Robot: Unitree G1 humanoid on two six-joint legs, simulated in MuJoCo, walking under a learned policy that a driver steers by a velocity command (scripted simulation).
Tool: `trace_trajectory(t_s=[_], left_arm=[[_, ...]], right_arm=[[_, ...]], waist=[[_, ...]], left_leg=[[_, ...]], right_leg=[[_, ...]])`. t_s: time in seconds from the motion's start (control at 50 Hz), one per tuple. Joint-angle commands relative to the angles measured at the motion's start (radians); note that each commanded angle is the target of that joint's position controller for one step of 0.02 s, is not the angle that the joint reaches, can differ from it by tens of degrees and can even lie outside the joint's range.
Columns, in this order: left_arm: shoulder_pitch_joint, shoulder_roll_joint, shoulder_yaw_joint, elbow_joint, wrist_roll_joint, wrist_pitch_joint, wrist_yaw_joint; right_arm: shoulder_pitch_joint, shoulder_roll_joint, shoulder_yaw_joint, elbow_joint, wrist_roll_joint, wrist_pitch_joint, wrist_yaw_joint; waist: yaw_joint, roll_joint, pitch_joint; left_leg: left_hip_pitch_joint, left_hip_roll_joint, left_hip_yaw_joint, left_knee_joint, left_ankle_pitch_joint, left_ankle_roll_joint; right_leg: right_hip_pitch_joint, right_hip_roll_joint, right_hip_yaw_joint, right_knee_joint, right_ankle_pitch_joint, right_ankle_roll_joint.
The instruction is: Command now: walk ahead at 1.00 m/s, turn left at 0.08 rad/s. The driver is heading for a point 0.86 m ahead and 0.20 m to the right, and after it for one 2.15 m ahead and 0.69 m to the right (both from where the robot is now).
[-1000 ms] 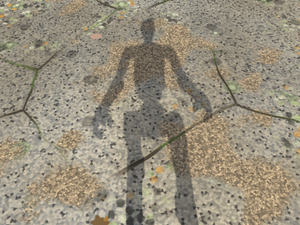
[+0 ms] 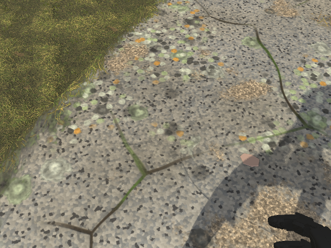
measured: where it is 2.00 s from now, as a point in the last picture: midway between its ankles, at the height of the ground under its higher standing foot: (208, 142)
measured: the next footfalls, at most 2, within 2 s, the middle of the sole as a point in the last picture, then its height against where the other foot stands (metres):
left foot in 0.12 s outside the picture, level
right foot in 0.56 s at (205, 190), level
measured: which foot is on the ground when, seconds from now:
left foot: up 0.00-0.10, down 0.12-0.56, up 0.58-0.92, down 0.94-1.00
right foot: down 0.00-0.10, up 0.12-0.54, down 0.56-0.94, up 0.96-1.00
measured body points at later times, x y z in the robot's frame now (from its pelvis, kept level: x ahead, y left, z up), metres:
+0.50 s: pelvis +0.49 +0.00 -0.02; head +0.52 +0.00 +0.43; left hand +0.75 +0.19 -0.11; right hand +0.37 -0.24 -0.15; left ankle +0.29 +0.10 -0.73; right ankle +0.69 -0.12 -0.69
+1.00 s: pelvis +0.91 -0.10 -0.02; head +0.95 -0.13 +0.42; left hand +1.14 +0.13 -0.14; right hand +0.94 -0.42 -0.10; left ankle +1.11 -0.10 -0.74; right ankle +0.73 -0.08 -0.66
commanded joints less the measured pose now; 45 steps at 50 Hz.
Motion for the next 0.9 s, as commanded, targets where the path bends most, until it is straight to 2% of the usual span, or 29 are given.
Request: trace_trajectory(t_s=[0.02, 0.06, 0.08, 0.1, 0.12, 0.14, 0.16, 0.18, 0.2, 0.26, 0.32, 0.38, 0.42, 0.46, 0.5, 0.52, 0.54, 0.56, 0.58, 0.6, 0.62, 0.64, 0.66, 0.7, 0.72, 0.78, 0.82, 0.86, 0.9], left_arm=[[-0.073, 0.187, 0.034, -0.055, -0.005, -0.025, 0.005], [-0.051, 0.23, 0.04, -0.037, 0.009, -0.008, 0.021], [-0.052, 0.245, 0.042, -0.028, 0.02, 0.009, 0.032], [-0.086, 0.248, 0.041, -0.034, 0.025, 0.023, 0.04], [-0.076, 0.167, 0.024, -0.064, 0.032, 0.025, 0.037], [0.062, 0.0, -0.012, -0.109, -0.012, 0.019, 0.019], [-0.064, 0.119, 0.01, -0.116, -0.014, 0.018, 0.027], [-0.182, 0.14, 0.018, -0.137, -0.014, 0.017, 0.026], [-0.201, 0.116, 0.01, -0.134, -0.009, 0.02, 0.018], [-0.171, 0.063, 0.008, -0.113, 0.019, 0.075, -0.012], [-0.316, 0.041, 0.004, -0.169, 0.023, 0.105, -0.029], [-0.435, 0.026, -0.009, -0.212, 0.008, 0.099, -0.039], [-0.511, 0.031, -0.018, -0.239, 0.01, 0.092, -0.049], [-0.538, 0.048, -0.019, -0.248, 0.014, 0.087, -0.057], [-0.435, 0.092, -0.007, -0.219, 0.014, 0.087, -0.054], [-0.299, 0.131, 0.009, -0.183, 0.014, 0.09, -0.047], [-0.096, 0.176, 0.034, -0.125, 0.016, 0.093, -0.036], [0.099, 0.221, 0.066, -0.067, 0.008, 0.093, -0.014], [0.023, 0.251, 0.087, -0.061, -0.022, 0.101, 0.008], [-0.082, 0.376, 0.107, -0.104, 0.021, 0.113, 0.005], [-0.116, 0.342, 0.111, -0.151, 0.022, 0.115, 0.015], [-0.14, 0.246, 0.092, -0.14, 0.026, 0.11, 0.028], [-0.176, 0.2, 0.077, -0.124, 0.023, 0.101, 0.028], [-0.21, 0.181, 0.064, -0.13, 0.015, 0.065, 0.034], [-0.225, 0.181, 0.059, -0.135, 0.006, 0.052, 0.034], [-0.236, 0.222, 0.074, -0.145, 0.002, 0.039, 0.029], [-0.194, 0.224, 0.085, -0.133, -0.008, 0.054, 0.019], [-0.156, 0.223, 0.093, -0.129, -0.008, 0.074, 0.017], [-0.187, 0.225, 0.098, -0.153, -0.003, 0.081, 0.026]], right_arm=[[-0.077, -0.063, -0.011, -0.057, 0.002, -0.012, -0.004], [0.0, -0.101, -0.029, -0.033, -0.009, -0.01, -0.024], [0.144, -0.134, -0.046, 0.007, -0.01, -0.01, -0.038], [0.361, -0.164, -0.066, 0.076, -0.009, -0.01, -0.053], [0.525, -0.248, -0.095, 0.111, -0.028, -0.009, -0.074], [0.475, -0.309, -0.114, 0.097, -0.055, -0.017, -0.077], [0.436, -0.248, -0.114, 0.092, -0.026, -0.013, -0.072], [0.356, -0.177, -0.098, 0.11, -0.02, -0.024, -0.072], [0.319, -0.139, -0.093, 0.123, -0.018, -0.034, -0.067], [0.321, -0.065, -0.074, 0.167, 0.007, -0.061, -0.067], [0.34, -0.057, -0.073, 0.198, 0.026, -0.081, -0.064], [0.354, -0.052, -0.069, 0.214, 0.017, -0.09, -0.062], [0.374, -0.074, -0.068, 0.224, 0.023, -0.09, -0.072], [0.405, -0.115, -0.071, 0.23, 0.027, -0.088, -0.091], [0.401, -0.18, -0.086, 0.216, 0.023, -0.065, -0.118], [0.368, -0.209, -0.096, 0.201, 0.016, -0.047, -0.129], [0.309, -0.232, -0.105, 0.179, 0.008, -0.028, -0.131], [0.246, -0.242, -0.114, 0.162, 0.0, -0.011, -0.122], [0.18, -0.121, -0.089, 0.14, -0.004, -0.018, -0.092], [0.307, -0.055, -0.063, 0.017, 0.013, -0.043, -0.088], [0.262, -0.084, -0.047, -0.009, 0.002, -0.073, -0.087], [0.211, -0.122, -0.05, -0.001, -0.001, -0.087, -0.082], [0.183, -0.115, -0.051, -0.003, -0.01, -0.083, -0.079], [0.193, -0.1, -0.04, -0.001, -0.041, -0.034, -0.079], [0.183, -0.093, -0.036, -0.01, -0.041, -0.014, -0.078], [0.057, -0.043, -0.013, -0.076, -0.016, -0.011, -0.069], [0.029, -0.022, -0.004, -0.09, 0.005, -0.013, -0.067], [0.022, -0.042, -0.009, -0.095, 0.014, -0.011, -0.074], [0.095, -0.1, -0.029, -0.081, 0.008, -0.02, -0.094]], waist=[[-0.074, -0.069, 0.115], [-0.12, -0.132, 0.009], [-0.189, -0.155, -0.076], [-0.295, -0.142, -0.174], [-0.323, -0.041, -0.297], [-0.162, 0.241, -0.432], [-0.213, 0.11, -0.389], [-0.182, 0.029, -0.17], [-0.147, -0.019, -0.08], [-0.064, 0.027, 0.006], [-0.058, 0.027, 0.086], [-0.063, 0.021, 0.12], [-0.067, -0.005, 0.142], [-0.061, 0.002, 0.119], [0.008, 0.059, 0.033], [0.084, 0.083, -0.038], [0.183, 0.094, -0.12], [0.273, 0.04, -0.169], [0.2, -0.197, -0.057], [0.017, -0.324, -0.199], [0.051, -0.137, -0.265], [0.015, 0.04, -0.092], [-0.048, 0.109, -0.002], [-0.115, 0.114, 0.069], [-0.134, 0.108, 0.102], [-0.113, 0.061, 0.109], [-0.058, -0.02, 0.015], [-0.02, -0.075, -0.042], [-0.061, -0.102, -0.083]], left_leg=[[0.243, -0.049, 0.078, -0.126, 0.069, 0.03], [0.353, -0.129, 0.11, -0.129, -0.078, 0.055], [0.517, -0.153, 0.085, -0.126, -0.163, 0.068], [0.748, -0.133, 0.05, -0.167, -0.187, 0.079], [0.999, 0.078, -0.177, -0.139, -0.477, 0.088], [1.248, 0.374, -0.727, -0.288, -0.756, 0.176], [1.154, 0.339, -0.823, -0.438, -0.816, 0.152], [0.964, 0.289, -0.594, -0.446, -0.665, 0.119], [0.817, 0.257, -0.466, -0.473, -0.488, 0.101], [0.612, 0.179, -0.2, -0.553, -0.305, 0.034], [0.59, 0.135, 0.003, -0.61, -0.1, -0.015], [0.582, 0.058, 0.182, -0.618, 0.171, -0.057], [0.617, 0.054, 0.246, -0.623, 0.322, -0.079], [0.709, 0.075, 0.276, -0.566, 0.661, -0.103], [0.805, 0.115, 0.276, -0.388, 1.009, -0.117], [0.804, 0.137, 0.264, -0.218, 1.116, -0.116], [0.735, 0.157, 0.239, 0.033, 1.127, -0.103], [0.587, 0.123, 0.223, 0.421, 0.844, -0.089], [0.299, -0.097, 0.198, 0.821, -0.262, -0.084], [-0.077, -0.156, 0.008, 1.095, -0.559, -0.141], [-0.184, -0.108, -0.132, 1.039, -0.503, -0.117], [-0.172, -0.051, -0.144, 0.897, -0.429, -0.102], [-0.095, -0.012, -0.133, 0.775, -0.403, -0.104], [0.04, 0.031, -0.129, 0.642, -0.421, -0.14], [0.093, 0.046, -0.107, 0.555, -0.432, -0.16], [0.272, 0.009, -0.017, 0.192, -0.23, -0.177], [0.389, -0.072, 0.025, 0.0, -0.025, -0.145], [0.452, -0.129, 0.017, -0.112, 0.034, -0.13], [0.558, -0.152, -0.039, -0.228, 0.046, -0.125]], right_leg=[[-0.189, -0.239, 0.035, -0.113, 0.723, -0.13], [-0.054, -0.261, 0.01, 0.1, 1.154, -0.108], [-0.063, -0.272, 0.017, 0.307, 1.248, -0.096], [-0.156, -0.249, 0.018, 0.583, 1.144, -0.085], [-0.376, -0.187, 0.028, 0.946, 0.746, -0.095], [-0.769, -0.033, 0.109, 1.313, -0.189, -0.076], [-0.859, -0.059, 0.166, 1.366, -0.105, -0.105], [-0.893, -0.111, 0.16, 1.298, 0.027, -0.105], [-0.852, -0.146, 0.156, 1.235, 0.07, -0.102], [-0.754, -0.199, 0.154, 1.168, 0.086, -0.074], [-0.861, -0.214, 0.104, 1.103, 0.178, -0.055], [-0.848, -0.169, 0.01, 0.929, 0.354, -0.068], [-0.802, -0.136, -0.063, 0.754, 0.418, -0.092], [-0.712, -0.066, -0.135, 0.63, 0.461, -0.124], [-0.577, 0.007, -0.166, 0.599, 0.391, -0.15], [-0.438, 0.04, -0.159, 0.609, 0.326, -0.169], [-0.236, 0.053, -0.117, 0.623, 0.251, -0.203], [-0.031, 0.024, -0.012, 0.55, 0.175, -0.258], [0.014, -0.043, 0.144, 0.492, 0.179, -0.288], [0.261, -0.249, 0.674, 0.411, 0.243, -0.514], [0.279, -0.334, 0.93, 0.177, -0.096, -0.541], [0.082, -0.318, 0.893, 0.09, -0.194, -0.467], [-0.103, -0.271, 0.786, 0.08, -0.132, -0.406], [-0.36, -0.189, 0.641, 0.085, 0.054, -0.378], [-0.464, -0.155, 0.572, 0.084, 0.204, -0.366], [-0.605, -0.033, 0.374, 0.153, 0.719, -0.287], [-0.545, 0.035, 0.316, 0.239, 0.801, -0.193], [-0.462, 0.048, 0.353, 0.326, 0.775, -0.134], [-0.413, 0.054, 0.424, 0.489, 0.717, -0.08]])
